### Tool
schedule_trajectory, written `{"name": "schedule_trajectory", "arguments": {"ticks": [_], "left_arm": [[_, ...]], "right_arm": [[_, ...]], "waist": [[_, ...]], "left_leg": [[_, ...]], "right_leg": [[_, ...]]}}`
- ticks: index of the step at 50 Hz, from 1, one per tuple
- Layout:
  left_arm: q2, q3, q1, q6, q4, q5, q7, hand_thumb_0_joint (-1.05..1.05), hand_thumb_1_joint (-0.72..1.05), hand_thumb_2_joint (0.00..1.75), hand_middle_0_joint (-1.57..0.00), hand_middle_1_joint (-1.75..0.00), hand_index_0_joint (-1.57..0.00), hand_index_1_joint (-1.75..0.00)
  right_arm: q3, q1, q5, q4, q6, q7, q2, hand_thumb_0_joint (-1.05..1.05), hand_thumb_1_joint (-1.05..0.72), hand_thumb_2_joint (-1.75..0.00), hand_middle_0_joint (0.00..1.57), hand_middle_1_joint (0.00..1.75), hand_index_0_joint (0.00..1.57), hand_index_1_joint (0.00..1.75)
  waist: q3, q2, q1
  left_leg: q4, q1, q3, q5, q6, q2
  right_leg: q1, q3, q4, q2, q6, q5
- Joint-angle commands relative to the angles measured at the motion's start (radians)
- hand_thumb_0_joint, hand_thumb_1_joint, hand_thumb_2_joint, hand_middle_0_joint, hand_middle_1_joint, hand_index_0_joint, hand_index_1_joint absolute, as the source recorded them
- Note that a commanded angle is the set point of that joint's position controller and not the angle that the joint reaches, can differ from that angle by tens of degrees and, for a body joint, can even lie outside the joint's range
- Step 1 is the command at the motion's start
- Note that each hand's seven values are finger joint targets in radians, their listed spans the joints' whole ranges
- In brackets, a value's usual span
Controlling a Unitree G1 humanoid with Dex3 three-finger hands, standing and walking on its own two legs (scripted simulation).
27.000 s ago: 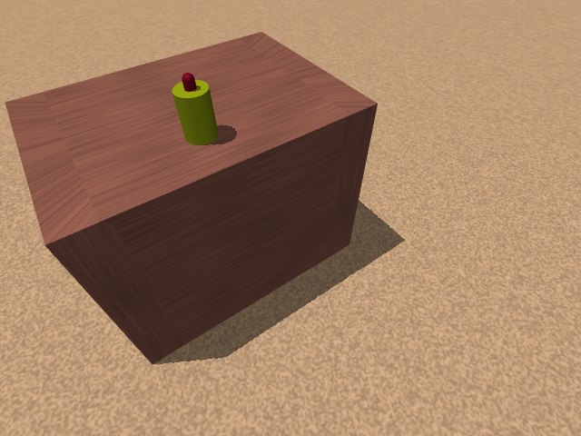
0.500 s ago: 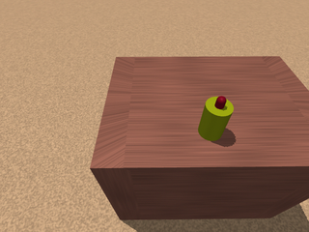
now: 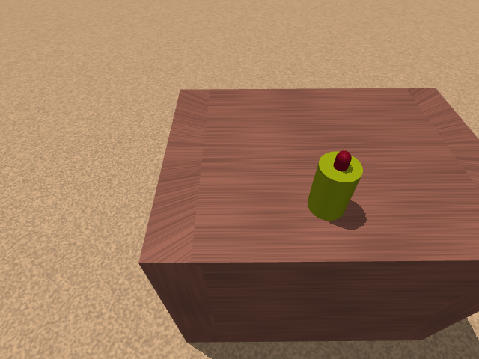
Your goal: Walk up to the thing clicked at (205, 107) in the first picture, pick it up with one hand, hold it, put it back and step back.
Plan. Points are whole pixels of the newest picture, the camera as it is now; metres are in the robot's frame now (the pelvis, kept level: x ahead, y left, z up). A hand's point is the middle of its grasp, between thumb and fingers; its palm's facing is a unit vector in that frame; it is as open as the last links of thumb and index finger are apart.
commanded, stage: stand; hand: right
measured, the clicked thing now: (334, 181) +0.47 -0.18 +0.00
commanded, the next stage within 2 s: step back in 1.44 s
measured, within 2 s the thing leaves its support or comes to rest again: neither
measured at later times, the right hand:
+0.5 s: hand out of the picture +0.06 -0.25 -0.16, palm faces -0.04 +0.93 -0.35, open 7.3 cm
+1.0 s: hand out of the picture +0.06 -0.25 -0.16, palm faces -0.05 +0.94 -0.35, open 7.3 cm
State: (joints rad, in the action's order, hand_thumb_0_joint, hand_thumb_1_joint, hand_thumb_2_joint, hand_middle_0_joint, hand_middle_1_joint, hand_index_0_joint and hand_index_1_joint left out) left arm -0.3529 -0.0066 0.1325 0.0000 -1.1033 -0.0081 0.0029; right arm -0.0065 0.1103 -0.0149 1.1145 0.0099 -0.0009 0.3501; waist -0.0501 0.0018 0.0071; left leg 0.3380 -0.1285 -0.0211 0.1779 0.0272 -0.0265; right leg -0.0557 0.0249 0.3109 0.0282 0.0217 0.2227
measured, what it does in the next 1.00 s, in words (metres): stands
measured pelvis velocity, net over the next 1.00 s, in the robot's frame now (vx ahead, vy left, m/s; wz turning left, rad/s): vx -0.01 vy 0.00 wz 0.01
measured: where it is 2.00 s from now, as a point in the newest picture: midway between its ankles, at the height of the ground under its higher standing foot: outside the picture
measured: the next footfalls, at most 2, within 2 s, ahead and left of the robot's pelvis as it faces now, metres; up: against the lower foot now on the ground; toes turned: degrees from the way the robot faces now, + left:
none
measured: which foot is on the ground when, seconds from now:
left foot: down 0.00-1.00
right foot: down 0.00-1.00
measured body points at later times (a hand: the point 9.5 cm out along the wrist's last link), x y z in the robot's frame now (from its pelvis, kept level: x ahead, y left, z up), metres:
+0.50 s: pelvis -0.01 +0.00 +0.00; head +0.00 +0.00 +0.45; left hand +0.06 +0.30 -0.14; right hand +0.07 -0.30 -0.13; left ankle +0.00 +0.14 -0.75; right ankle -0.03 -0.13 -0.75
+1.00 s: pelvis -0.01 +0.00 +0.00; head +0.00 +0.00 +0.45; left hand +0.05 +0.31 -0.13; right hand +0.07 -0.30 -0.13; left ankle +0.00 +0.14 -0.75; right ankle -0.03 -0.13 -0.75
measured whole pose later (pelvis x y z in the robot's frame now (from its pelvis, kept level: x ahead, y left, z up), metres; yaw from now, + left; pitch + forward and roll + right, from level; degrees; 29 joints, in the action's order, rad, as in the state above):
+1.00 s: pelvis -0.01 +0.00 +0.00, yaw +1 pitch -2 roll +0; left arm -0.36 -0.01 0.14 0.00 -1.11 -0.01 0.01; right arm 0.00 0.13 -0.02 1.12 0.01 0.00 0.35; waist -0.05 0.00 0.01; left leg 0.34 -0.14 -0.03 0.17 0.03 -0.02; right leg -0.07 0.03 0.31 0.03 0.02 0.21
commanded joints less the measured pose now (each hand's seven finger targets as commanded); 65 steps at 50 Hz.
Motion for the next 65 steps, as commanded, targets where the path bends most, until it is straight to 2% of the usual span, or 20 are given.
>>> {"name": "schedule_trajectory", "arguments": {"ticks": [1, 12, 17, 21, 26, 38, 40, 42, 46, 52, 65], "left_arm": [[-0.213, -0.044, -0.024, -0.024, 0.057, -0.002, -0.014, 0.00, 0.90, 0.90, -0.20, -0.30, -0.20, -0.30], [-0.211, -0.044, -0.019, -0.025, 0.055, -0.002, -0.014, 0.00, 0.90, 0.90, -0.20, -0.30, -0.20, -0.30], [-0.212, -0.046, -0.024, -0.023, 0.054, -0.006, -0.013, 0.00, 0.90, 0.90, -0.20, -0.30, -0.20, -0.30], [-0.213, -0.045, -0.019, -0.026, 0.058, -0.005, -0.011, 0.00, 0.90, 0.90, -0.20, -0.30, -0.20, -0.30], [-0.211, -0.046, -0.018, -0.020, 0.052, -0.004, -0.010, 0.00, 0.90, 0.90, -0.20, -0.30, -0.20, -0.30], [-0.209, -0.042, -0.012, -0.026, 0.051, -0.002, -0.010, 0.00, 0.90, 0.90, -0.20, -0.30, -0.20, -0.30], [-0.215, -0.042, -0.011, -0.025, 0.050, -0.003, -0.011, 0.00, 0.90, 0.90, -0.20, -0.30, -0.20, -0.30], [-0.208, -0.040, -0.015, -0.023, 0.047, -0.003, -0.010, 0.00, 0.90, 0.90, -0.20, -0.30, -0.20, -0.30], [-0.214, -0.043, -0.011, -0.023, 0.047, -0.004, -0.010, 0.00, 0.90, 0.90, -0.20, -0.30, -0.20, -0.30], [-0.213, -0.042, -0.011, -0.026, 0.053, -0.002, -0.010, 0.00, 0.90, 0.90, -0.20, -0.30, -0.20, -0.30], [-0.215, -0.040, -0.015, -0.025, 0.054, -0.005, -0.013, 0.00, 0.90, 0.90, -0.20, -0.30, -0.20, -0.30]], "right_arm": [[0.040, -0.028, 0.006, -0.060, 0.019, -0.014, 0.212, 0.00, -0.90, -0.90, 0.20, 0.30, 0.20, 0.30], [0.042, -0.025, 0.007, -0.063, 0.016, -0.013, 0.216, 0.00, -0.90, -0.90, 0.20, 0.30, 0.20, 0.30], [0.042, -0.023, 0.005, -0.062, 0.014, -0.012, 0.212, 0.00, -0.90, -0.90, 0.20, 0.30, 0.20, 0.30], [0.041, -0.025, 0.004, -0.064, 0.019, -0.010, 0.211, 0.00, -0.90, -0.90, 0.20, 0.30, 0.20, 0.30], [0.041, -0.019, 0.004, -0.057, 0.018, -0.012, 0.216, 0.00, -0.90, -0.90, 0.20, 0.30, 0.20, 0.30], [0.040, -0.015, 0.007, -0.055, 0.019, -0.010, 0.215, 0.00, -0.90, -0.90, 0.20, 0.30, 0.20, 0.30], [0.040, -0.019, 0.006, -0.056, 0.018, -0.010, 0.213, 0.00, -0.90, -0.90, 0.20, 0.30, 0.20, 0.30], [0.040, -0.015, 0.005, -0.053, 0.016, -0.010, 0.217, 0.00, -0.90, -0.90, 0.20, 0.30, 0.20, 0.30], [0.042, -0.018, 0.005, -0.053, 0.016, -0.008, 0.218, 0.00, -0.90, -0.90, 0.20, 0.30, 0.20, 0.30], [0.042, -0.019, 0.004, -0.059, 0.021, -0.010, 0.215, 0.00, -0.90, -0.90, 0.20, 0.30, 0.20, 0.30], [0.039, -0.023, 0.005, -0.056, 0.019, -0.011, 0.214, 0.00, -0.90, -0.90, 0.20, 0.30, 0.20, 0.30]], "waist": [[0.085, -0.007, -0.003], [0.067, -0.006, -0.005], [0.047, -0.004, -0.006], [0.068, -0.011, -0.004], [0.047, -0.017, -0.001], [0.064, -0.016, -0.003], [0.043, -0.006, -0.004], [0.027, -0.009, -0.005], [0.040, -0.017, -0.002], [0.080, -0.012, -0.002], [0.069, -0.004, -0.002]], "left_leg": [[-0.018, 0.050, -0.071, -0.266, -0.042, -0.102], [-0.019, 0.042, -0.072, -0.226, -0.044, -0.099], [-0.035, 0.010, -0.077, -0.142, -0.046, -0.096], [-0.029, 0.029, -0.076, -0.194, -0.044, -0.098], [-0.046, 0.003, -0.083, -0.148, -0.045, -0.096], [-0.030, 0.026, -0.085, -0.190, -0.048, -0.099], [-0.041, 0.021, -0.087, -0.182, -0.041, -0.096], [-0.046, 0.002, -0.088, -0.128, -0.043, -0.093], [-0.046, 0.005, -0.091, -0.120, -0.045, -0.093], [-0.023, 0.036, -0.082, -0.220, -0.044, -0.099], [-0.028, 0.027, -0.081, -0.229, -0.043, -0.100]], "right_leg": [[-0.008, -0.069, -0.031, 0.112, -0.037, -0.232], [-0.013, -0.069, -0.050, 0.109, -0.037, -0.201], [-0.016, -0.075, -0.064, 0.110, -0.038, -0.125], [-0.017, -0.071, -0.053, 0.110, -0.035, -0.171], [-0.021, -0.070, -0.055, 0.107, -0.039, -0.113], [-0.020, -0.073, -0.049, 0.111, -0.037, -0.151], [-0.042, -0.067, -0.050, 0.106, -0.036, -0.126], [-0.048, -0.072, -0.063, 0.107, -0.035, -0.081], [-0.038, -0.072, -0.059, 0.108, -0.038, -0.088], [-0.023, -0.069, -0.041, 0.113, -0.039, -0.168], [-0.017, -0.065, -0.040, 0.111, -0.032, -0.186]]}}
